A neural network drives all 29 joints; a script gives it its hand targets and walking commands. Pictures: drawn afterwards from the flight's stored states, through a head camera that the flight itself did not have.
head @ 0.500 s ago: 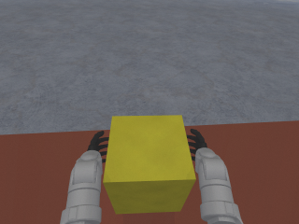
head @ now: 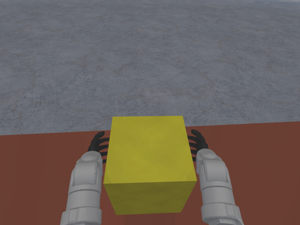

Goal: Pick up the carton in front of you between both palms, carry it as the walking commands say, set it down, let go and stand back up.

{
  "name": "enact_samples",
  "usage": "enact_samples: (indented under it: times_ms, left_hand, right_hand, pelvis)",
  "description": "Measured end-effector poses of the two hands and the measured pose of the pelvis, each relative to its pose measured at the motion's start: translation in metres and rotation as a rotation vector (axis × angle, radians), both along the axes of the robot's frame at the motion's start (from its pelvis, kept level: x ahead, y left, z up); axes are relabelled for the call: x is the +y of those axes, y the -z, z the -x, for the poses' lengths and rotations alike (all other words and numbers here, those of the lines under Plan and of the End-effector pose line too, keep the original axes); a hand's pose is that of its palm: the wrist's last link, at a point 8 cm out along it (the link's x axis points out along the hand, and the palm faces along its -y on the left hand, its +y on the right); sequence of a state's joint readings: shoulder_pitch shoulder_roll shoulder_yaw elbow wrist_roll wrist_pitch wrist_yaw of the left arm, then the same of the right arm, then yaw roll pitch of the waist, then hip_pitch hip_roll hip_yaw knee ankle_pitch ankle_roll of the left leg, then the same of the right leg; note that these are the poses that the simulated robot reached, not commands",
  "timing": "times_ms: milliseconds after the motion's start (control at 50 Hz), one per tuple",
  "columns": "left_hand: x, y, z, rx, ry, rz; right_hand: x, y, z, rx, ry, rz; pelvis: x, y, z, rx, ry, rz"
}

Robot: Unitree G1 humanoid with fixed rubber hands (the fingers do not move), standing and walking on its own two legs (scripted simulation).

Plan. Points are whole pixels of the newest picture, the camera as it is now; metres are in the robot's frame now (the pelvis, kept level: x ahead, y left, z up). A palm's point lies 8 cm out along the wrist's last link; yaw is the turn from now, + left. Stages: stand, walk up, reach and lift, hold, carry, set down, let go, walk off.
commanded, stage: hold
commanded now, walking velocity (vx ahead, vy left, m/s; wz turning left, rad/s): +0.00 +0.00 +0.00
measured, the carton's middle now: (148, 166) +0.30 +0.00 -0.03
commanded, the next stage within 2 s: carry in 0.52 s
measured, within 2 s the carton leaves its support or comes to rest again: neither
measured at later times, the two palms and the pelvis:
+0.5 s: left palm (94, 158) +0.28 +0.15 +0.05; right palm (202, 155) +0.29 -0.15 +0.05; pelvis +0.00 +0.00 +0.00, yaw +0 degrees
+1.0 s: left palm (100, 126) +0.39 +0.15 +0.06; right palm (194, 124) +0.40 -0.15 +0.06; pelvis +0.13 +0.00 -0.02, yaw -2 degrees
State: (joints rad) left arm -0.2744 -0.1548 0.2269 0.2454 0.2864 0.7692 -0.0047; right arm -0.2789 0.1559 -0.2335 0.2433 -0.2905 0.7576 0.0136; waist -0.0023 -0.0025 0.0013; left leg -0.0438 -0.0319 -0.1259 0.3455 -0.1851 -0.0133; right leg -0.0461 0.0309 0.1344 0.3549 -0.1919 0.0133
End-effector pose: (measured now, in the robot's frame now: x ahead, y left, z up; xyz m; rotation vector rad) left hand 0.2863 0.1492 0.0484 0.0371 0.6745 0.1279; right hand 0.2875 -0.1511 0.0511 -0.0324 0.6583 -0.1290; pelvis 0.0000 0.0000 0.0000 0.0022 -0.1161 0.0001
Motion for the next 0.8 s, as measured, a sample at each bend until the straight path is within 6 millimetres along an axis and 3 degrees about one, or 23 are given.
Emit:
enact_samples:
  times_ms: [560, 680, 800]
  left_hand:
    - [0.0, 0.001, 0.001, -0.006, -0.002, 0.0]
    - [0.0, -0.007, -0.012, -0.048, -0.014, 0.015]
    - [-0.007, -0.017, -0.041, -0.054, -0.019, 0.028]
  right_hand:
    - [0.0, 0.001, 0.001, -0.005, 0.002, -0.005]
    - [0.0, -0.006, -0.012, -0.048, 0.014, -0.021]
    - [-0.007, -0.014, -0.038, -0.053, 0.033, -0.044]
  pelvis:
    - [0.0, 0.002, 0.001, 0.039, 0.001, 0.0]
    - [0.0, 0.008, -0.011, 0.119, 0.006, -0.001]
    - [-0.006, 0.018, -0.046, 0.169, 0.01, -0.004]
